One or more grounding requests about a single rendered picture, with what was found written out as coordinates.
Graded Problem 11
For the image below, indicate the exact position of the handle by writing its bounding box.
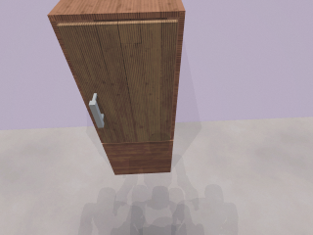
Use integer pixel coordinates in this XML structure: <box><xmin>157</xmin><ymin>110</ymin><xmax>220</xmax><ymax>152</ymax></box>
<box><xmin>89</xmin><ymin>93</ymin><xmax>105</xmax><ymax>128</ymax></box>

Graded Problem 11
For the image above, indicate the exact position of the cupboard door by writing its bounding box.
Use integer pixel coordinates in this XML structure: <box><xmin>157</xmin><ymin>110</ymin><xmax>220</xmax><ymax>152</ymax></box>
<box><xmin>57</xmin><ymin>20</ymin><xmax>178</xmax><ymax>144</ymax></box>

